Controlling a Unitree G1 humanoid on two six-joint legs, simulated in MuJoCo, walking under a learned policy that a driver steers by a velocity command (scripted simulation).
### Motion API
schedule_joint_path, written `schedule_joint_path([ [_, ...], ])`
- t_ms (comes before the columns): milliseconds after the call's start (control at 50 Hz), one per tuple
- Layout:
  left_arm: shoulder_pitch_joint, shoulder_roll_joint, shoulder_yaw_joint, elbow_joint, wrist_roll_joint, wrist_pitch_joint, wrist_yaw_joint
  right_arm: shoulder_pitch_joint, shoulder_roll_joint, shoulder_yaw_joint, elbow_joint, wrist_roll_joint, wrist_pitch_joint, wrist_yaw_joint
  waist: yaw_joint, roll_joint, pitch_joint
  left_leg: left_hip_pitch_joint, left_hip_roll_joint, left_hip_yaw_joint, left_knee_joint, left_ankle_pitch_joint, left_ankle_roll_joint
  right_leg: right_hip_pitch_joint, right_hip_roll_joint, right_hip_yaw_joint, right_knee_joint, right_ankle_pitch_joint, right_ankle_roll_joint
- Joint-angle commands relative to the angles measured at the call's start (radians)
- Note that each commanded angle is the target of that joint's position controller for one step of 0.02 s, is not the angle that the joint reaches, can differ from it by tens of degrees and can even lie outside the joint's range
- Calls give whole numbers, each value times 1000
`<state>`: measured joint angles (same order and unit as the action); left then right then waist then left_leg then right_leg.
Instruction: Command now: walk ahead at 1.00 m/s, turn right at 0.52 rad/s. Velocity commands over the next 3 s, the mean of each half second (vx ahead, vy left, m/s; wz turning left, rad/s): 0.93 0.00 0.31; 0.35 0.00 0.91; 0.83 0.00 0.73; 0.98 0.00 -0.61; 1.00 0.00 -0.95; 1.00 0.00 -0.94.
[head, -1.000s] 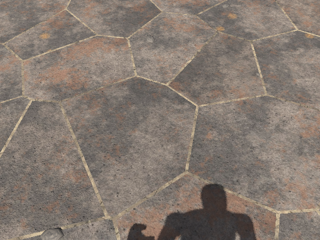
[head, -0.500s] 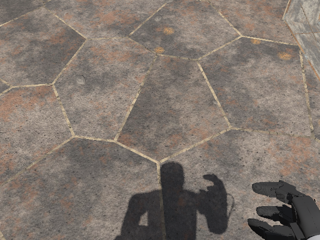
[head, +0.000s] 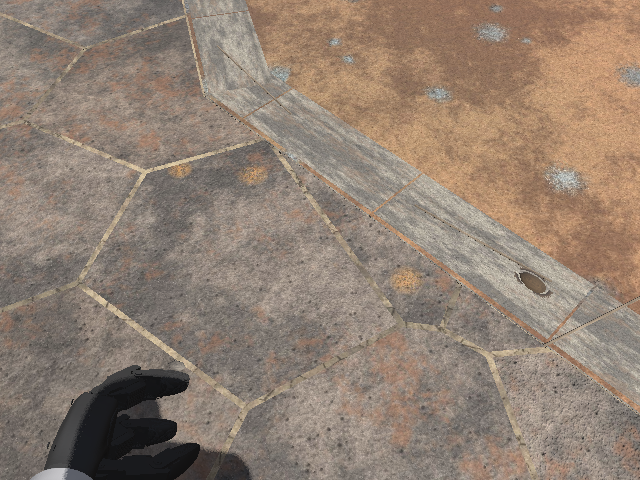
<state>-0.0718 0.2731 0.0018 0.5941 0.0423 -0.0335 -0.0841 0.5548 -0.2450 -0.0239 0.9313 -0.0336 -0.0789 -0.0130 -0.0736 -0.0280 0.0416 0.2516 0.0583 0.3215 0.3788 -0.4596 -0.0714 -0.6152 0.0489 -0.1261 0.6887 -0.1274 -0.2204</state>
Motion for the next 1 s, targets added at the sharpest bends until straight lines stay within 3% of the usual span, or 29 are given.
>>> schedule_joint_path([
  [20, 503, 219, 101, 136, 9, 0, 52, -114, -218, -48, -121, -8, 7, -4, 283, 35, -209, -571, 122, -80, 829, 658, 136, 856, -51, 207, -72, -175, -53],
  [40, 425, 318, 117, 89, 17, 5, 60, -3, -102, -19, -205, 31, 1, 14, 132, -212, -368, -958, -13, -185, 1219, -65, 97, 1137, -381, 779, -173, -175, -187],
  [60, 499, 275, 119, 86, 1, 11, 71, -181, -179, -28, -243, 35, -18, 10, 228, -25, -398, -1049, -13, -340, 1249, 63, 116, 1083, -366, 849, -341, -241, -161],
  [80, 458, 243, 114, 123, 0, -2, 84, -225, -158, -23, -244, 52, -23, 11, 190, 13, -206, -1095, 22, -345, 1192, 132, 122, 920, -364, 708, -393, -192, -135],
  [100, 429, 184, 99, 141, 3, -21, 86, -212, -141, -15, -219, 46, -20, 14, 138, 101, -93, -1035, 54, -363, 1095, 158, 127, 726, -338, 602, -426, -137, -95],
  [160, 375, 87, 64, 169, -12, -73, 87, -130, -86, -10, -155, 15, 42, 43, 28, 75, 5, -853, 103, -418, 923, 192, 115, 418, -253, 366, -524, -79, 1],
  [240, 409, 77, 59, 207, -24, -111, 62, -310, -62, -9, -200, 30, 57, 62, 57, -3, 95, -945, 77, -357, 703, 408, 128, 400, -158, 99, -602, 248, 105],
  [320, 452, 75, 43, 229, -36, -130, 71, -453, -46, 6, -238, 29, 35, 80, 85, 12, 105, -874, 23, -210, 427, 642, 175, 471, -142, -65, -619, 580, 171],
  [360, 475, 113, 43, 240, -34, -131, 93, -466, -64, 6, -239, 25, 29, 90, 80, 2, 67, -811, -46, -147, 324, 679, 209, 600, -166, -95, -571, 886, 201],
  [400, 450, 175, 57, 226, -27, -109, 130, -339, -103, -4, -201, 7, 31, 91, 12, -50, -20, -689, -143, -92, 263, 611, 219, 707, -185, -117, -321, 1236, 234],
  [420, 416, 200, 65, 213, -23, -92, 142, -177, -136, -19, -156, 0, 33, 86, -67, -65, -100, -515, -189, -99, 264, 561, 229, 673, -201, -105, -103, 1312, 243],
  [440, 347, 218, 73, 191, -19, -78, 145, 46, -185, -44, -96, -7, 36, 73, -174, -67, -183, -295, -179, -174, 255, 545, 267, 566, -215, -77, 194, 1239, 250],
  [460, 289, 202, 78, 188, -31, -68, 128, 141, -219, -69, -67, 8, 36, 47, -236, 46, -183, -177, -103, -281, 132, 638, 330, 422, -76, -103, 650, 578, 263],
  [480, 356, 34, 37, 124, -16, -81, 112, 68, -322, -92, -72, 8, 44, 36, -63, 319, -178, 75, 84, -537, 329, 1341, 410, -24, 73, -16, 1046, -476, 296],
  [500, 440, 46, 11, 47, -49, -119, 82, -58, -294, -72, -185, 3, 12, 43, -16, 303, -490, 232, 239, -994, 135, 943, 584, -158, 79, 313, 1165, -482, 293],
  [520, 359, 136, 26, 26, -65, -132, 75, -155, -266, -85, -252, 22, 10, 45, -21, 99, -429, 102, 224, -1037, -4, 602, 545, -146, 31, 336, 1042, -400, 238],
  [540, 266, 128, 36, 9, -55, -123, 79, -253, -203, -66, -261, 55, 11, 50, 50, -102, -171, -166, 149, -935, -93, 437, 454, -161, -5, 275, 921, -343, 209],
  [580, 331, 143, 42, 7, -37, -89, 90, -367, -212, -68, -319, 47, 3, 42, 148, -112, -44, -505, 125, -875, -134, 636, 473, -50, -61, 277, 775, -318, 256],
  [600, 335, 164, 52, 2, -31, -72, 96, -375, -199, -66, -331, 44, 5, 37, 156, -92, -25, -613, 62, -772, -134, 730, 447, 28, -79, 269, 659, -302, 276],
  [640, 263, 108, 39, -30, -14, -63, 117, -387, -204, -70, -327, 52, 17, 14, 146, -84, -29, -735, -62, -623, -68, 904, 383, 117, -50, 204, 362, -221, 310],
  [680, 198, 48, 21, -53, -19, -52, 129, -330, -226, -86, -310, 67, 52, -17, 100, 0, -143, -669, -120, -583, 16, 996, 304, 182, 16, 187, 148, -67, 329],
  [760, 101, 78, 30, -75, -50, -42, 120, -318, -204, -94, -328, 82, 109, -49, 47, 126, -219, -538, -133, -676, 111, 706, 187, 204, 70, 229, -119, 108, 327],
  [820, 175, 118, 59, -36, -41, -61, 109, -396, -149, -82, -381, 62, 115, -43, 100, 177, -195, -512, -143, -748, 263, 486, 153, 328, 10, 277, -331, 257, 282],
  [860, 282, 149, 71, -40, -23, -42, 119, -309, -31, -41, -392, 29, 111, -26, 81, -70, -327, -812, -270, -553, 651, -236, 113, 737, -319, 589, -277, 308, 119],
  [880, 293, 220, 92, -25, -25, -33, 121, -136, -99, -45, -426, 60, 93, 13, -21, -338, -405, -995, -157, -518, 824, -205, 106, 821, -539, 990, -359, -304, -57],
  [900, 261, 156, 93, -63, -41, -36, 132, -219, -176, -62, -396, 77, 81, 24, 65, -239, -294, -1107, -90, -464, 909, -72, 76, 756, -461, 993, -432, -692, -50],
  [920, 255, 149, 89, -68, -48, -32, 141, -303, -235, -81, -406, 65, 82, 22, 96, -162, -221, -1130, -80, -420, 960, 19, 59, 686, -395, 842, -419, -641, 23],
  [940, 265, 159, 90, -69, -47, -24, 142, -324, -231, -83, -403, 44, 87, 18, 97, -71, -208, -1095, -55, -387, 1004, 66, 52, 614, -342, 725, -413, -560, 72],
  [1000, 315, 171, 94, -15, -44, -40, 131, -367, -146, -54, -432, 38, 78, 22, 103, -51, -94, -1087, 7, -355, 1000, 128, 70, 454, -273, 515, -465, -481, 95],
])
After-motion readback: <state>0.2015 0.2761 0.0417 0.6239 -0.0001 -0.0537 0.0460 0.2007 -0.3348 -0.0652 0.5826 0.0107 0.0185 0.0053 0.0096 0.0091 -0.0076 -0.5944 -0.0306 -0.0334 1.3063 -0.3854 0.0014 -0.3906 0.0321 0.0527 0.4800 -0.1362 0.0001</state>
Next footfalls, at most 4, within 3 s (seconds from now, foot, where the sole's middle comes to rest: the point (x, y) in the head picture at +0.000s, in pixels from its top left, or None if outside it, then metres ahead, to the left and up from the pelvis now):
0.02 right None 0.19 -0.04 -0.74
0.46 left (268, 396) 0.63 0.10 -0.74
0.84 right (287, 291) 0.89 0.04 -0.74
1.36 left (144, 365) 0.72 0.36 -0.74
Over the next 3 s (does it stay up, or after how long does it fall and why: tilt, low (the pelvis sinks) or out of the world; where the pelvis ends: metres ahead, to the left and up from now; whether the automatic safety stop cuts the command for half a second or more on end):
stays up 1.81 1.10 0.02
